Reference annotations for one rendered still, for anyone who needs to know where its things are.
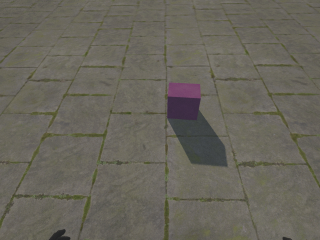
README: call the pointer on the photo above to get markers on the robot left hand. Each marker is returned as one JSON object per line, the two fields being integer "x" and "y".
{"x": 58, "y": 235}

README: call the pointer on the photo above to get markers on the carton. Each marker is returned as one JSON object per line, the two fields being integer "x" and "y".
{"x": 183, "y": 101}

